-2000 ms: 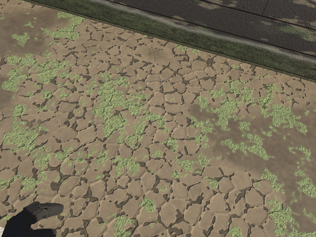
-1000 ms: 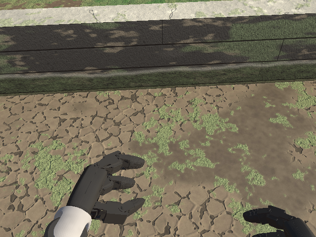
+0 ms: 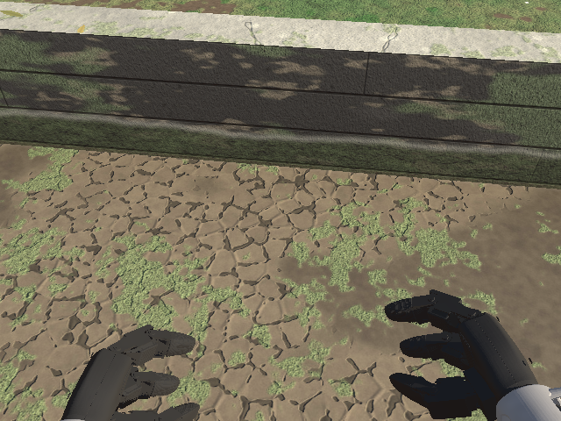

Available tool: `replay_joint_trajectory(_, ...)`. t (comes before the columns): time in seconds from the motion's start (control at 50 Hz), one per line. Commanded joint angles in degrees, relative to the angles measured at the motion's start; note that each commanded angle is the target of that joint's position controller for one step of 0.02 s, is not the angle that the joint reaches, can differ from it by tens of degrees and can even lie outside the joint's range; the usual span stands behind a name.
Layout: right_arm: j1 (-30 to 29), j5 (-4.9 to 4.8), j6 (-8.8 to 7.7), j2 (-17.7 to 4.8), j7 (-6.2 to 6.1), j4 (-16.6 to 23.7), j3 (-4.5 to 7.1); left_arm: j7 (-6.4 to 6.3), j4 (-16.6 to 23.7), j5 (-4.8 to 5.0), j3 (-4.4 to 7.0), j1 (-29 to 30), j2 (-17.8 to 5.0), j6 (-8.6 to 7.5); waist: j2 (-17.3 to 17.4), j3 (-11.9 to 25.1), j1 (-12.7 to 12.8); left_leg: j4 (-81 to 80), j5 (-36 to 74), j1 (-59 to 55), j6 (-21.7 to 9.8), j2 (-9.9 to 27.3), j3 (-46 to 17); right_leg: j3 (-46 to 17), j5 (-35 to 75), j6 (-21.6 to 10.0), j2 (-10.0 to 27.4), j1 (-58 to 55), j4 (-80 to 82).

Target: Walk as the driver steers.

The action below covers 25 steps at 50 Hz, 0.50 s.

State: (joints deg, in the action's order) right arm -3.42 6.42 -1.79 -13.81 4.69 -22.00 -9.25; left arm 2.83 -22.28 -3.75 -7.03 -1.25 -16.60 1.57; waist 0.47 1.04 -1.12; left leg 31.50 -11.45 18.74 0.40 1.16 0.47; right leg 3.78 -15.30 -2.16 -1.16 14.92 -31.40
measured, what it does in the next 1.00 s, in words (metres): lifts its right foot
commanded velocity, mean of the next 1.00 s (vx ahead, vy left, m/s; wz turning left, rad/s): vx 0.79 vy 0.00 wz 0.08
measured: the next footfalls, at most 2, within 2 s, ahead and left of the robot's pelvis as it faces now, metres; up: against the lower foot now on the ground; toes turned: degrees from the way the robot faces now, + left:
right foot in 1.12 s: +0.03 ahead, -0.10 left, +0.00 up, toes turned +5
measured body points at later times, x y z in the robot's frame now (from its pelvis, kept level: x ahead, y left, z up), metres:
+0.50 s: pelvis +0.00 +0.00 +0.00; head +0.00 -0.02 +0.45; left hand +0.30 +0.10 +0.01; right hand +0.20 -0.23 -0.03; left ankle +0.06 +0.12 -0.73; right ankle +0.02 -0.10 -0.73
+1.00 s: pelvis +0.00 +0.01 -0.02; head +0.02 +0.04 +0.43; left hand +0.15 +0.30 -0.10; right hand +0.17 -0.23 -0.10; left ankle +0.06 +0.12 -0.73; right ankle -0.02 -0.12 -0.67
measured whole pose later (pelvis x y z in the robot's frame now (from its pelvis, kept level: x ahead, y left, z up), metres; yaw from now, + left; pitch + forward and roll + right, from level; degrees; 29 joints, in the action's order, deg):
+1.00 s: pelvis +0.00 +0.01 -0.02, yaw +13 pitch +1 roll -1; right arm 17.6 1.0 6.8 -15.7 -0.3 -27.3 -0.7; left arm -0.3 -34.5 -3.7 1.4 -3.3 -18.9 3.6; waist -2.4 -2.7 -3.0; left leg 39.3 -12.0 27.9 -1.4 -6.8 -10.9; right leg -2.8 -29.6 1.0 -5.3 26.9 -64.0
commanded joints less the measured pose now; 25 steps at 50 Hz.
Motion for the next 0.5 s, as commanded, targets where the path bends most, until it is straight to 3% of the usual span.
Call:
replay_joint_trajectory(0.02, -6.83, -0.03, -0.76, -4.76, -1.17, 5.86, 2.43, 0.53, 6.7, 0.13, 2.34, 8.29, -5.38, -0.63, 0.12, 5.44, -0.61, -2.89, 4.38, -4.46, 0.91, 4.76, -4.36, -14.64, -4.82, -0.84, 5.84, 4.16, 7.46)
replay_joint_trajectory(0.08, -4.95, 0.22, -0.5, -6.11, -2.39, 5.04, 3.29, 0.69, 7.2, 0.66, 2.81, 7.43, -5.89, -0.06, 1.08, 6.23, 0.03, -1.81, 11.07, -8.86, 0.84, 5.15, -2.73, -15.25, -0.07, -1.19, 4.27, 6.74, 6.12)
replay_joint_trajectory(0.18, -2.38, 0.51, -0.25, -6.9, -3.57, 3.93, 4.58, 0.44, 7.85, 1.09, 3.85, 8.13, -7.1, 0.56, -1.41, 8.1, -0.45, 0.07, 10.08, -12.93, 1.04, 5.36, 1.43, -18.01, 7.42, -2.24, 3.15, 9.15, 4.86)
replay_joint_trajectory(0.2, -4.2, 0.62, -0.23, -6.79, -3.42, 5.0, 4.42, 0.99, 8.45, 0.22, 3.6, 7.85, -6.32, 0.39, -1.39, 6.01, 0.81, -0.2, 13.99, -11.41, 1.33, 5.73, 1.97, -17.22, 11.67, -1.58, 2.49, 9.51, 3.73)
replay_joint_trajectory(0.22, -2.75, 1.45, -0.28, -7.12, -3.46, 3.81, 4.79, 0.51, 7.69, 0.05, 3.61, 6.86, -5.24, 0.31, 2.06, 9.92, 0.7, -0.06, 15.48, -14.76, 0.39, 6.39, 3.59, -15.8, 16.32, -1.59, 2.48, 8.69, 1.02)
replay_joint_trajectory(0.24, -2.67, 0.34, -0.07, -8.53, -3.73, 3.35, 5.3, 0.28, 6.66, 0.31, 3.59, 4.3, -5.03, 0.17, 4.72, 11.28, 2.41, -2.18, 9.77, -16.42, -0.79, 8.41, 2.94, -15.13, 12.31, -0.77, 2.42, 9.32, -0.39)
replay_joint_trajectory(0.26, -3.33, -0.36, 0.29, -8.51, -4.08, 3.31, 5.67, 0.34, 6.07, 0.56, 3.94, 3.44, -5.46, 0.09, 4.25, 9.97, 3.01, -3.06, 4.77, -15.55, -1.39, 9.23, 3.5, -14.33, 10.17, -0.61, 2.11, 10.03, -0.6)
replay_joint_trajectory(0.28, -3.23, -0.34, -0.08, -6.98, -4.08, 3.25, 5.38, 0.5, 6.18, 0.26, 3.31, 5.12, -4.55, -0.14, -0.21, 9.81, 2.54, -4.78, -2.72, -14.47, -1.19, 9.71, 3.78, -15.45, 5.91, -1.13, 2.64, 9.2, 0.85)
replay_joint_trajectory(0.32, -4.16, -0.87, -0.93, -5.51, -3.71, 3.76, 4.4, 1.01, 6.68, -0.24, 1.92, 6.85, -1.87, -0.75, -3.68, 7.41, 2.82, -5.98, -7.89, -13.07, -0.15, 8.73, 3.55, -18.47, -2.09, -1.35, 3.49, 10.01, 5.32)
replay_joint_trajectory(0.38, -3.49, -0.91, -1.37, -5.17, -3.62, 4.62, 3.48, 1.95, 7.58, -0.52, 1.28, 10.81, -2.79, -1.96, -6.95, 6.06, 2.2, -5.29, -3.77, -14.72, 0.05, 7.67, 2.33, -22.65, -7.62, -1.01, 5.13, 12.2, 10.24)
replay_joint_trajectory(0.42, -2.59, -1.53, -0.73, -5.89, -3.67, 5.14, 2.96, 2.16, 7.37, -1.06, 0.57, 10.89, -2.29, -2.58, -6.32, 5.24, 2.33, -6.84, -1.78, -13.88, -0.2, 7.5, 0.95, -22.5, -3.91, 0.02, 5.19, 10.73, 11.24)
replay_joint_trajectory(0.5, -1.43, -1.93, 0.21, -6.01, -3.18, 5.16, 2.21, 1.94, 6.54, -2.55, -0.71, 9.85, -1.27, -3.05, -3.89, 7.87, 3.89, -9.58, -0.79, -9.92, -0.79, 7.25, -2.57, -18.5, 6.1, 1.41, 5.39, 1.71, 7.81)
